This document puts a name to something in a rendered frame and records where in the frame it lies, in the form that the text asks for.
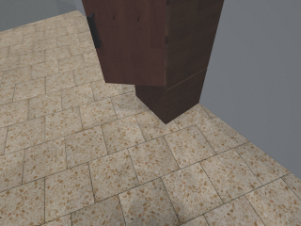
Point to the cupboard door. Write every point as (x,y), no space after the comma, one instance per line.
(133,35)

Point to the handle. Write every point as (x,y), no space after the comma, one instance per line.
(93,31)

